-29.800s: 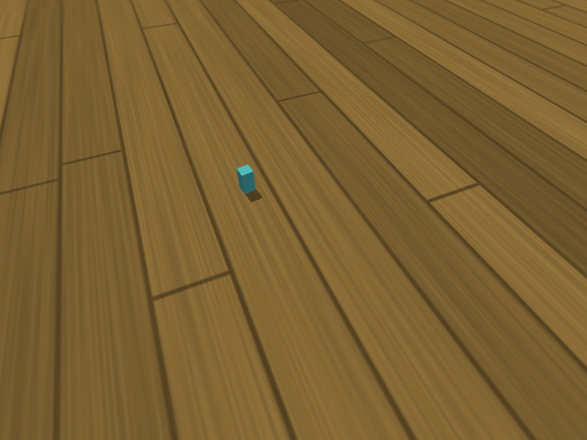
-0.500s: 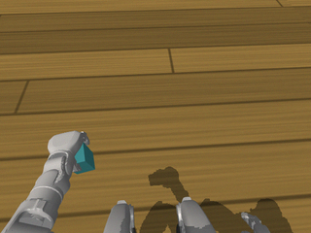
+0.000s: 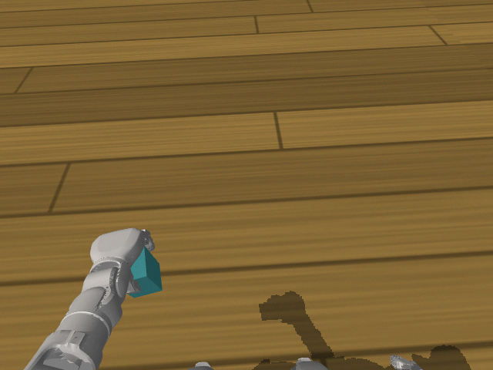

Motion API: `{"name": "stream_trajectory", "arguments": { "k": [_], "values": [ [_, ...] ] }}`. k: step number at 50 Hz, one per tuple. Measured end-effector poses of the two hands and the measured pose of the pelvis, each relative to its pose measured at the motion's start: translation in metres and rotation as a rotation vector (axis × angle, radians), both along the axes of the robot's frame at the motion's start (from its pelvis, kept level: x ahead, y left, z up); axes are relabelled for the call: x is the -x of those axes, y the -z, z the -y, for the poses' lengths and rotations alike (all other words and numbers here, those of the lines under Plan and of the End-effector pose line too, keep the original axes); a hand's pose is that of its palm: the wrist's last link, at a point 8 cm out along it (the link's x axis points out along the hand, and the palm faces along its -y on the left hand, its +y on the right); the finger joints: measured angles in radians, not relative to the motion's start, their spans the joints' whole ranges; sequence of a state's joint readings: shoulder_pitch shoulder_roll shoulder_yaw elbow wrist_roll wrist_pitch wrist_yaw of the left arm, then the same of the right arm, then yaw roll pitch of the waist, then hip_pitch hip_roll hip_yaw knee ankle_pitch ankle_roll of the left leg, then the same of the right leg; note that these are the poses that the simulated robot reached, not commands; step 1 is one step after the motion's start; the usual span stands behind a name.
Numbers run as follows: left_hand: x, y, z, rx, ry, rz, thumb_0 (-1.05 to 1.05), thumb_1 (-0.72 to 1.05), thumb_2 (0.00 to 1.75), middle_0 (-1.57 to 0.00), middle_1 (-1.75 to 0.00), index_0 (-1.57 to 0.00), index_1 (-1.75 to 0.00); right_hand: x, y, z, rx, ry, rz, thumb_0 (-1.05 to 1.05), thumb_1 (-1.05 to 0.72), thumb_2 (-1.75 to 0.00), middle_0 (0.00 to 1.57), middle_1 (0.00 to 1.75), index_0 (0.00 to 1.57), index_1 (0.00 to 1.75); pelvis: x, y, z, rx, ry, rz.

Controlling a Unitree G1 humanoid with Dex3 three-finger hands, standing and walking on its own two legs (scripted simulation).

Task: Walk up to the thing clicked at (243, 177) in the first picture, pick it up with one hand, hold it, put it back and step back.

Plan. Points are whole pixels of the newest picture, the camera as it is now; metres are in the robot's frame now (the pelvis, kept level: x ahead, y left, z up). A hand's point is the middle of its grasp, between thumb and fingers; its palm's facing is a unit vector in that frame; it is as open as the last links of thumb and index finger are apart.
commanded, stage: hold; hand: left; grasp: from above
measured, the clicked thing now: (138, 273) +0.34 +0.23 -0.13
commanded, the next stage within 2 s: crouch in 1.98 s
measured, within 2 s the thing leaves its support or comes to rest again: neither
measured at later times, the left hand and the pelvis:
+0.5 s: hand (121, 250) +0.34 +0.22 -0.02, palm faces -0.42 -0.08 -0.90, open 9.3 cm; pelvis +0.02 +0.00 +0.02, yaw -1 degrees
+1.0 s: hand (119, 253) +0.32 +0.21 +0.00, palm faces -0.42 -0.07 -0.91, open 9.3 cm; pelvis +0.02 -0.01 +0.03, yaw -1 degrees
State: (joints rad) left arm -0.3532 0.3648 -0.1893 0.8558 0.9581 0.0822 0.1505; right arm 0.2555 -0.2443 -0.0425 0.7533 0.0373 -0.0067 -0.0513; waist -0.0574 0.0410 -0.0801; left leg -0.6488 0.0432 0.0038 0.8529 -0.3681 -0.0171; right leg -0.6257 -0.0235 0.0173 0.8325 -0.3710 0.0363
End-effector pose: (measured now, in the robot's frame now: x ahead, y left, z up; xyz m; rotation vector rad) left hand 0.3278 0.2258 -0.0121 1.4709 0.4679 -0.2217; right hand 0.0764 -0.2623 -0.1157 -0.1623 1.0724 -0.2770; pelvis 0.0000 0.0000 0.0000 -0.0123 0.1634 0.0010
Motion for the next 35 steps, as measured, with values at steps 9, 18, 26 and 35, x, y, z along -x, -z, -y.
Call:
{"name": "stream_trajectory", "arguments": {
  "k": [9, 18, 26, 35],
  "values": [
    [-0.007, -0.021, 0.001, -0.005, 0.012, 0.009, -0.01, 0.08, 0.50, -0.82, -0.37, -0.79, -0.39, -0.018, -0.013, 0.001, -0.008, -0.002, 0.032, 0.01, -0.89, -0.90, 0.20, 0.30, 0.21, 0.29, -0.009, -0.012, -0.001, -0.005, 0.005, 0.032],
    [-0.013, -0.040, 0.001, -0.007, 0.028, 0.007, -0.01, 0.08, 0.50, -0.81, -0.37, -0.79, -0.39, -0.035, -0.022, -0.002, -0.021, -0.009, 0.059, 0.01, -0.89, -0.90, 0.20, 0.30, 0.21, 0.29, -0.017, -0.020, -0.002, -0.008, 0.010, 0.056],
    [-0.014, -0.052, 0.001, -0.005, 0.041, 0.004, -0.01, 0.09, 0.49, -0.81, -0.38, -0.78, -0.40, -0.048, -0.027, -0.005, -0.035, -0.021, 0.086, 0.01, -0.89, -0.90, 0.20, 0.30, 0.20, 0.29, -0.021, -0.024, -0.002, -0.010, 0.014, 0.076],
    [-0.011, -0.063, 0.004, -0.007, 0.045, 0.012, -0.01, 0.09, 0.49, -0.80, -0.38, -0.78, -0.40, -0.057, -0.032, -0.006, -0.047, -0.037, 0.107, 0.01, -0.89, -0.90, 0.20, 0.30, 0.20, 0.29, -0.022, -0.028, 0.000, -0.013, 0.014, 0.095]
  ]
}}
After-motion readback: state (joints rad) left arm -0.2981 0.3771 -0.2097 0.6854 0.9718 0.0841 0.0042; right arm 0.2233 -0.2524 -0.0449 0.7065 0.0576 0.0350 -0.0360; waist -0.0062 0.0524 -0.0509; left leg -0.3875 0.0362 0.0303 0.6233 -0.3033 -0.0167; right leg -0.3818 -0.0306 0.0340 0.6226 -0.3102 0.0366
